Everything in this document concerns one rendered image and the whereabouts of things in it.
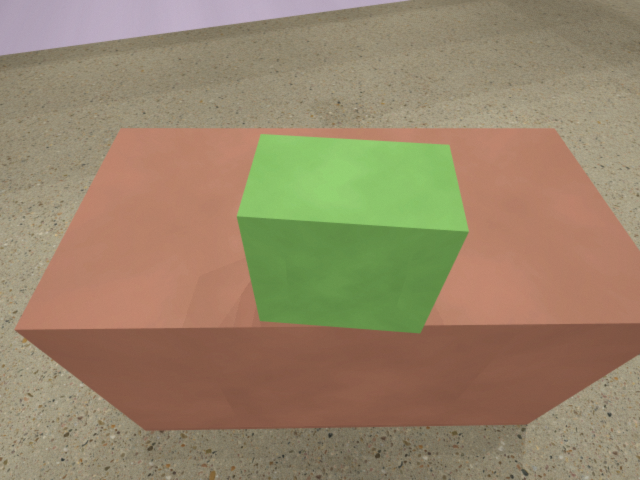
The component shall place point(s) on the pedestal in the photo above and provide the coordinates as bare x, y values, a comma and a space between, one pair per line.
148, 298

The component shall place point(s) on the carton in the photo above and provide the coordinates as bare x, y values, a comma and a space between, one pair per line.
350, 233

